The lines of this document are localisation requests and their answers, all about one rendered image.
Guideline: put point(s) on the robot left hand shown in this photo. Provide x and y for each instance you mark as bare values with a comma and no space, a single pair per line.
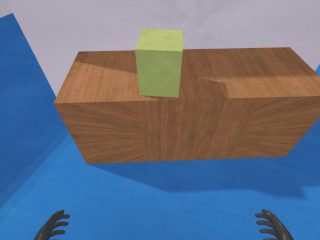
46,232

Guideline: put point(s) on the robot right hand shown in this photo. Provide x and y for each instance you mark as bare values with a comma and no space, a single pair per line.
278,229

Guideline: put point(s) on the pedestal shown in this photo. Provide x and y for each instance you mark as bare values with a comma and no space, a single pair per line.
233,103

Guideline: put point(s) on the carton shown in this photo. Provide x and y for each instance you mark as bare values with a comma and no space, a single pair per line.
158,55

